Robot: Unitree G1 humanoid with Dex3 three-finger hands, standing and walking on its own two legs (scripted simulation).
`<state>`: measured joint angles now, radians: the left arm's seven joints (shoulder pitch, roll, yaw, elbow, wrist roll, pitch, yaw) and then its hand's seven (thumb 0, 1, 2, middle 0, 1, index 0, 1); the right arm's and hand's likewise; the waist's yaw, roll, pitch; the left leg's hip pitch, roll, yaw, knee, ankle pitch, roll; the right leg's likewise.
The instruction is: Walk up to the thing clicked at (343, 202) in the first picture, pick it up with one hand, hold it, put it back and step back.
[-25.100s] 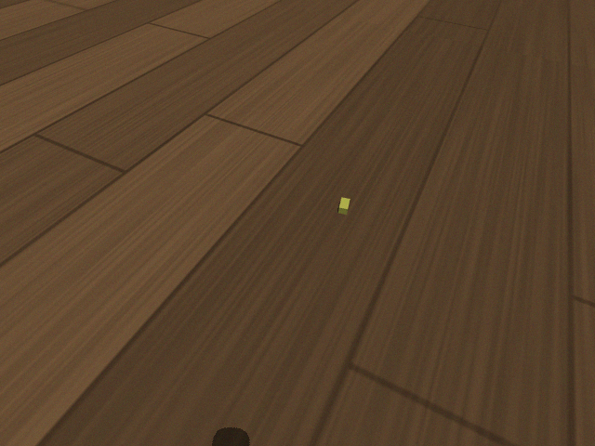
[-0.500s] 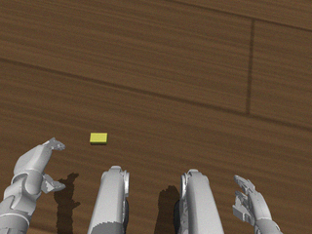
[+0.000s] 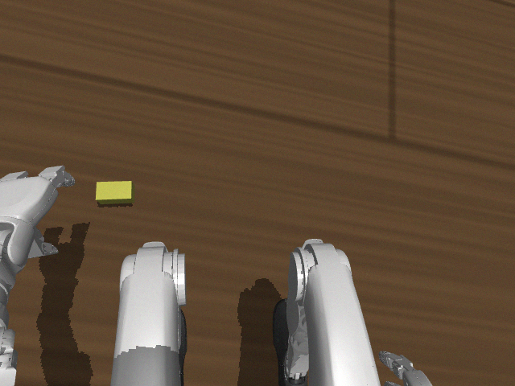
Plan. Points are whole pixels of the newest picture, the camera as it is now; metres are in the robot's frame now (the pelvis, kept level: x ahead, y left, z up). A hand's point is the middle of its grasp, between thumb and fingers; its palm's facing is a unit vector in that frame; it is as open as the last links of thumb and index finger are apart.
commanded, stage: rise first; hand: left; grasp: from above
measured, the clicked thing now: (116, 192) +0.48 +0.29 -0.35
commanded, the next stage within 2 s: none
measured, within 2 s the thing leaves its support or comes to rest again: neither
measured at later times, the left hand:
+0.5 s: hand (61, 210) +0.40 +0.33 -0.21, palm faces -0.45 -0.07 -0.89, open 12.5 cm
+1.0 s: hand (72, 203) +0.42 +0.33 -0.23, palm faces -0.46 -0.08 -0.88, open 12.4 cm
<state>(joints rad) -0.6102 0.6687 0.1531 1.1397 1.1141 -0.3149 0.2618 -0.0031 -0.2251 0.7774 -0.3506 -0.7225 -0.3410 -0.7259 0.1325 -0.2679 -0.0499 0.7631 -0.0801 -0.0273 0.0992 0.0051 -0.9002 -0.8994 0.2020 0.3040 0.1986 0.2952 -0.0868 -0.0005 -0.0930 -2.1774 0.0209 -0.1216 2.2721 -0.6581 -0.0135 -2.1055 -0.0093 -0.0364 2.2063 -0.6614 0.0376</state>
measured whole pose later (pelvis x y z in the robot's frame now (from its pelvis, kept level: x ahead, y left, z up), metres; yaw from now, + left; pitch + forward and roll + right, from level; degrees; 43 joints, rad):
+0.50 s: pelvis +0.01 +0.00 -0.05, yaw -1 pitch +32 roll -7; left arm -0.78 0.74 0.16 1.39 1.33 -0.37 0.45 0.00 -0.23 0.77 -0.34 -0.70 -0.33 -0.71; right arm 0.07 -0.26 -0.02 0.80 -0.17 -0.03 0.13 0.00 -0.90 -0.90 0.20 0.30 0.20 0.30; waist -0.13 -0.03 -0.07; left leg -2.31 0.01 -0.14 2.42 -0.68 -0.02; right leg -2.23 0.00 -0.04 2.35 -0.69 0.05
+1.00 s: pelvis +0.02 +0.00 -0.06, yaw -2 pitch +32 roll -8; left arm -0.81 0.78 0.19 1.43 1.32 -0.36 0.46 0.00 -0.21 0.75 -0.36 -0.72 -0.35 -0.72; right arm 0.07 -0.26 0.01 0.80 -0.21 -0.03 0.14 0.00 -0.90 -0.90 0.20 0.30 0.20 0.30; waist -0.16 -0.04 -0.03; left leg -2.34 0.01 -0.17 2.48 -0.71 -0.03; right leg -2.26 0.00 -0.05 2.39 -0.70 0.05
